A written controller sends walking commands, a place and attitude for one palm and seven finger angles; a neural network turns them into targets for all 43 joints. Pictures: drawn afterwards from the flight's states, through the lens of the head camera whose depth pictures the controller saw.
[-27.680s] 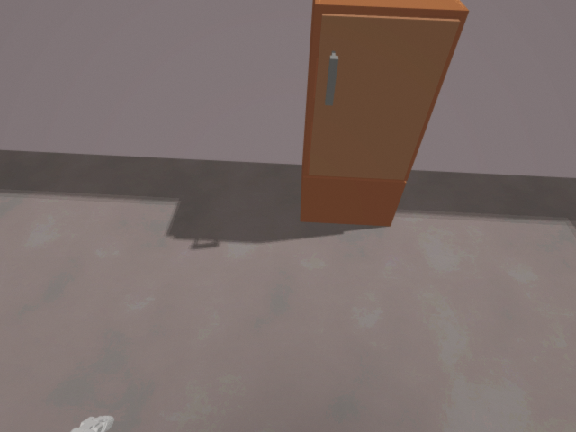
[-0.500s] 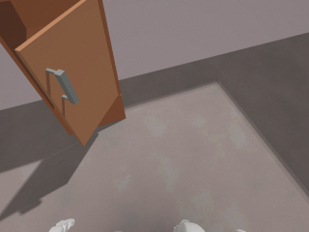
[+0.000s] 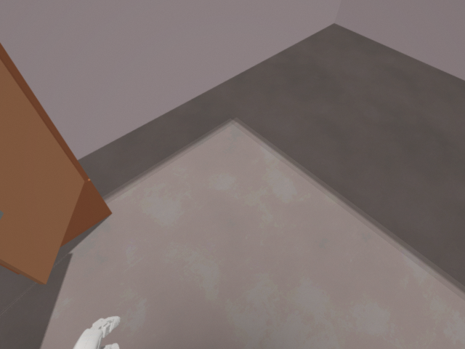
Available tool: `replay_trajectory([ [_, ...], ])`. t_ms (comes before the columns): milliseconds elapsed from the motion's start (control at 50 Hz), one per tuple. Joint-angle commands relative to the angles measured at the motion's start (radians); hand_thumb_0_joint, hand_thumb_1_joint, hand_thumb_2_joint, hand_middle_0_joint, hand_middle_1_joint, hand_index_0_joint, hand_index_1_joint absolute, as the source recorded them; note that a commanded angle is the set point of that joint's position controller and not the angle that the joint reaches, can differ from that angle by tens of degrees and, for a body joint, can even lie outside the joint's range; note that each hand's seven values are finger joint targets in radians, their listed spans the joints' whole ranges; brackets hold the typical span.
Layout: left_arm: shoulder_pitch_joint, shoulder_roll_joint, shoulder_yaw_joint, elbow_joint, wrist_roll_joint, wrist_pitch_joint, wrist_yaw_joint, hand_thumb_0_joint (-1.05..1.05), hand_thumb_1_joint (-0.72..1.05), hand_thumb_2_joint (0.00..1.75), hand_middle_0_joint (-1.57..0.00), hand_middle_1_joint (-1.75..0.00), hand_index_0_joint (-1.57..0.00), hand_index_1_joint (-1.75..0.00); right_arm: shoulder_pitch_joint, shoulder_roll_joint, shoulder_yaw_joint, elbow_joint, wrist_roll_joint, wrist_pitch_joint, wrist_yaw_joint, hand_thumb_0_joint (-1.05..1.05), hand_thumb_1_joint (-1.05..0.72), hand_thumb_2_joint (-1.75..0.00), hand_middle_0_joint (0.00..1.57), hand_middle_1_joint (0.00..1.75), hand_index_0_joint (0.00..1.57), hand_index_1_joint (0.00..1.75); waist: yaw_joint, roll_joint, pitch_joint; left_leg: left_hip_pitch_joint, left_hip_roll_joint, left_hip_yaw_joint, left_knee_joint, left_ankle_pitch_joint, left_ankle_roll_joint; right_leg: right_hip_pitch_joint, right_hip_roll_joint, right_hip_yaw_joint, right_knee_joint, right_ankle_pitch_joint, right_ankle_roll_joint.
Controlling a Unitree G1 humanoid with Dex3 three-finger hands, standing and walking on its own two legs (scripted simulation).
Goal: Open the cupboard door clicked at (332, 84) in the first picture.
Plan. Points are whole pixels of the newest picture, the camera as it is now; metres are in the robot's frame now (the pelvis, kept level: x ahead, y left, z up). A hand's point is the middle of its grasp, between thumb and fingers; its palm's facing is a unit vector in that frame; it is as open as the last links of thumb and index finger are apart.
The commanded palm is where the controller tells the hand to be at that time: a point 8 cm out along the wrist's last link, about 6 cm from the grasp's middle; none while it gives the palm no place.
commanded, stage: walk to a spot facing it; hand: left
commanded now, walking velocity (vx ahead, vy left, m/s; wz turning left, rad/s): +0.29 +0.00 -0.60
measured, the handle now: out of the picture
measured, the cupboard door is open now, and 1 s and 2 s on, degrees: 47 47 47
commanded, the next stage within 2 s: turn to face it in 1.58 s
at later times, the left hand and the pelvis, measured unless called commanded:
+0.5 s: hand (184, 265) +0.29 +0.12 -0.14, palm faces -0.36 -0.91 -0.18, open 7.4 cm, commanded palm none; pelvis +0.11 -0.03 +0.02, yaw -20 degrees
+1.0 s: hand (235, 210) +0.44 +0.01 -0.15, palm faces -0.46 -0.87 -0.17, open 7.3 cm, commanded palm none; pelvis +0.29 -0.12 +0.02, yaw -28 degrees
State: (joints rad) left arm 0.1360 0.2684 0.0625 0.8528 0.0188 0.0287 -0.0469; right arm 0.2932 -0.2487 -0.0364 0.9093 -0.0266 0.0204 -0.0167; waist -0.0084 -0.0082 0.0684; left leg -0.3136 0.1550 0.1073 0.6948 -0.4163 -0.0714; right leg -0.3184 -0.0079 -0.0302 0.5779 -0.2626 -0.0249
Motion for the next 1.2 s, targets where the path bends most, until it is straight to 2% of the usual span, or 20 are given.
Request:
replay_trajectory([
  [0, 0.152, 0.236, 0.074, -0.005, 0.004, -0.015, 0.043, 0.0, 0.9, 0.9, -0.2, -0.3, -0.2, -0.3, -0.16, -0.115, -0.039, -0.156, 0.014, -0.02, 0.005, 0.0, -0.9, -0.9, 0.2, 0.3, 0.2, 0.3, 0.094, -0.223, -0.068, -0.391, -0.057, -0.096, 0.416, -0.169, 0.013, 0.245, -0.323, 0.578, -0.335, -0.244, -0.238],
  [160, 0.021, 0.166, 0.057, -0.015, 0.003, -0.035, 0.027, 0.0, 0.9, 0.9, -0.2, -0.3, -0.2, -0.3, 0.002, -0.068, -0.041, -0.063, 0.007, -0.053, 0.017, 0.0, -0.9, -0.9, 0.2, 0.3, 0.2, 0.3, -0.04, -0.112, -0.052, 0.193, -0.14, 0.007, -0.168, 0.115, 0.011, -0.141, -0.109, 0.353, -0.227, -0.29, -0.119],
  [180, 0.007, 0.118, 0.046, -0.032, 0.003, -0.034, 0.02, 0.0, 0.9, 0.9, -0.2, -0.3, -0.2, -0.3, 0.087, -0.115, -0.05, -0.035, 0.005, -0.063, 0.001, 0.0, -0.9, -0.9, 0.2, 0.3, 0.2, 0.3, -0.081, 0.012, -0.07, 0.36, -0.064, -0.079, -0.275, 0.02, 0.036, -0.285, -0.045, 0.306, -0.1, -0.32, -0.073],
  [200, -0.004, 0.046, 0.028, -0.06, -0.004, -0.034, 0.01, 0.0, 0.9, 0.9, -0.2, -0.3, -0.2, -0.3, 0.192, -0.219, -0.074, -0.018, -0.013, -0.07, -0.007, 0.0, -0.9, -0.9, 0.2, 0.3, 0.2, 0.3, -0.129, 0.307, -0.096, 0.462, 0.206, -0.441, -0.428, -0.247, 0.128, -0.464, 0.093, 0.14, 0.224, -0.359, -0.009],
  [220, -0.094, 0.055, 0.036, -0.113, -0.007, -0.045, 0.003, 0.0, 0.9, 0.9, -0.2, -0.3, -0.2, -0.3, 0.262, -0.272, -0.08, -0.013, -0.02, -0.078, -0.023, 0.0, -0.9, -0.9, 0.2, 0.3, 0.2, 0.3, -0.152, 0.266, -0.08, 0.403, 0.408, -0.655, -0.556, -0.344, 0.247, -0.516, 0.03, 0.07, 0.434, -0.351, 0.014],
  [240, -0.129, 0.058, 0.042, -0.117, 0.007, -0.055, -0.009, 0.0, 0.9, 0.9, -0.2, -0.3, -0.2, -0.3, 0.234, -0.264, -0.075, -0.023, -0.022, -0.085, -0.013, 0.0, -0.9, -0.9, 0.2, 0.3, 0.2, 0.3, -0.134, 0.12, -0.032, 0.323, 0.415, -0.684, -0.555, -0.29, 0.292, -0.531, -0.026, 0.096, 0.556, -0.291, 0.008],
  [340, -0.089, -0.012, 0.023, -0.053, 0.012, -0.034, -0.04, 0.0, 0.9, 0.9, -0.2, -0.3, -0.2, -0.3, 0.11, -0.121, -0.031, -0.007, -0.014, -0.102, -0.008, 0.0, -0.9, -0.9, 0.2, 0.3, 0.2, 0.3, -0.034, 0.202, -0.006, 0.232, 0.163, -0.093, -0.475, 0.234, 0.155, -0.396, -0.082, -0.013, 0.424, -0.019, 0.038],
  [480, -0.035, 0.022, 0.028, -0.013, 0.01, -0.034, -0.03, 0.0, 0.9, 0.9, -0.2, -0.3, -0.2, -0.3, 0.102, -0.146, -0.037, 0.025, -0.015, -0.081, 0.001, 0.0, -0.9, -0.9, 0.2, 0.3, 0.2, 0.3, 0.02, 0.135, -0.06, 0.108, 0.171, 0.063, -0.293, 0.31, 0.12, 0.08, -0.003, -0.127, 0.035, 0.006, -0.006],
  [500, 0.113, 0.072, 0.04, 0.036, 0.013, -0.043, -0.02, 0.0, 0.9, 0.9, -0.2, -0.3, -0.2, -0.3, 0.079, -0.131, -0.032, 0.021, -0.008, -0.079, 0.008, 0.0, -0.9, -0.9, 0.2, 0.3, 0.2, 0.3, 0.093, 0.037, -0.116, -0.004, 0.107, 0.121, -0.08, 0.355, 0.086, 0.312, 0.013, -0.094, -0.027, -0.01, -0.041],
  [540, 0.361, 0.262, 0.089, 0.103, -0.004, -0.053, 0.015, 0.0, 0.9, 0.9, -0.2, -0.3, -0.2, -0.3, -0.038, -0.051, -0.014, -0.063, 0.022, -0.082, 0.014, 0.0, -0.9, -0.9, 0.2, 0.3, 0.2, 0.3, 0.199, -0.312, -0.21, -0.448, -0.075, 0.059, 0.526, -0.241, 0.028, 0.559, -0.427, 0.621, -0.347, -0.198, -0.236],
  [580, 0.175, 0.205, 0.068, 0.058, -0.005, -0.049, 0.034, 0.0, 0.9, 0.9, -0.2, -0.3, -0.2, -0.3, -0.078, -0.083, -0.032, -0.055, 0.01, -0.077, 0.016, 0.0, -0.9, -0.9, 0.2, 0.3, 0.2, 0.3, 0.101, -0.21, -0.086, -0.471, 0.019, -0.097, 0.582, -0.109, 0.026, 0.284, -0.383, 0.569, -0.39, -0.431, -0.242],
  [640, 0.024, 0.11, 0.045, 0.02, 0.009, -0.063, 0.043, 0.0, 0.9, 0.9, -0.2, -0.3, -0.2, -0.3, 0.024, -0.036, -0.03, 0.02, -0.004, -0.052, 0.021, 0.0, -0.9, -0.9, 0.2, 0.3, 0.2, 0.3, -0.011, -0.162, -0.09, -0.191, 0.023, -0.071, 0.348, 0.015, 0.02, 0.023, -0.266, 0.273, -0.369, -0.2, -0.17],
  [780, 0.029, 0.066, 0.041, 0.058, 0.0, -0.063, 0.022, 0.0, 0.9, 0.9, -0.2, -0.3, -0.2, -0.3, 0.153, -0.025, -0.033, 0.07, -0.011, -0.077, 0.021, 0.0, -0.9, -0.9, 0.2, 0.3, 0.2, 0.3, -0.074, 0.024, -0.049, 0.237, -0.063, 0.019, -0.194, 0.14, 0.024, -0.164, -0.114, 0.148, -0.18, -0.296, -0.101],
  [820, 0.008, -0.034, 0.015, 0.012, -0.007, -0.067, 0.014, 0.0, 0.9, 0.9, -0.2, -0.3, -0.2, -0.3, 0.326, -0.188, -0.067, 0.094, -0.033, -0.087, 0.0, 0.0, -0.9, -0.9, 0.2, 0.3, 0.2, 0.3, -0.148, 0.401, -0.067, 0.356, 0.326, -0.582, -0.525, -0.278, 0.208, -0.424, 0.056, -0.04, 0.367, -0.316, -0.01],
  [860, -0.103, -0.009, 0.024, -0.019, 0.013, -0.086, 0.005, 0.0, 0.9, 0.9, -0.2, -0.3, -0.2, -0.3, 0.277, -0.175, -0.063, 0.078, -0.029, -0.088, 0.003, 0.0, -0.9, -0.9, 0.2, 0.3, 0.2, 0.3, -0.119, 0.166, 0.007, 0.229, 0.334, -0.62, -0.554, -0.245, 0.275, -0.493, -0.044, 0.058, 0.597, -0.21, -0.018],
  [960, -0.075, -0.054, 0.0, 0.032, 0.005, -0.078, -0.014, 0.0, 0.9, 0.9, -0.2, -0.3, -0.2, -0.3, 0.178, -0.082, -0.037, 0.095, -0.019, -0.111, 0.001, 0.0, -0.9, -0.9, 0.2, 0.3, 0.2, 0.3, -0.051, 0.191, -0.067, 0.231, 0.139, -0.08, -0.432, 0.41, 0.16, -0.244, -0.069, -0.048, 0.22, -0.07, 0.015],
  [1040, 0.061, -0.02, 0.017, 0.097, 0.006, -0.075, -0.008, 0.0, 0.9, 0.9, -0.2, -0.3, -0.2, -0.3, 0.137, -0.078, -0.04, 0.109, -0.009, -0.087, 0.009, 0.0, -0.9, -0.9, 0.2, 0.3, 0.2, 0.3, 0.015, 0.083, -0.088, 0.055, 0.088, -0.01, -0.319, 0.184, 0.12, 0.149, 0.01, -0.13, -0.029, 0.069, 0.002],
  [1060, 0.16, 0.026, 0.033, 0.128, 0.008, -0.079, 0.0, 0.0, 0.9, 0.9, -0.2, -0.3, -0.2, -0.3, 0.113, -0.059, -0.035, 0.105, -0.002, -0.084, 0.012, 0.0, -0.9, -0.9, 0.2, 0.3, 0.2, 0.3, 0.068, 0.002, -0.106, -0.07, 0.038, 0.039, -0.183, 0.118, 0.091, 0.323, -0.036, -0.052, -0.075, -0.008, -0.025],
  [1100, 0.382, 0.2, 0.074, 0.184, 0.0, -0.078, 0.026, 0.0, 0.9, 0.9, -0.2, -0.3, -0.2, -0.3, -0.018, 0.01, -0.017, 0.029, 0.015, -0.08, 0.026, 0.0, -0.9, -0.9, 0.2, 0.3, 0.2, 0.3, 0.181, -0.291, -0.12, -0.419, -0.096, 0.057, 0.328, -0.243, 0.054, 0.5, -0.428, 0.538, -0.388, -0.291, -0.209],
  [1180, 0.181, 0.042, 0.032, 0.146, 0.004, -0.084, 0.053, 0.0, 0.9, 0.9, -0.2, -0.3, -0.2, -0.3, -0.054, 0.004, -0.035, 0.063, -0.001, -0.068, 0.027, 0.0, -0.9, -0.9, 0.2, 0.3, 0.2, 0.3, 0.044, -0.207, -0.01, -0.328, 0.033, -0.09, 0.358, -0.02, 0.047, 0.174, -0.339, 0.269, -0.381, -0.103, -0.171],
])
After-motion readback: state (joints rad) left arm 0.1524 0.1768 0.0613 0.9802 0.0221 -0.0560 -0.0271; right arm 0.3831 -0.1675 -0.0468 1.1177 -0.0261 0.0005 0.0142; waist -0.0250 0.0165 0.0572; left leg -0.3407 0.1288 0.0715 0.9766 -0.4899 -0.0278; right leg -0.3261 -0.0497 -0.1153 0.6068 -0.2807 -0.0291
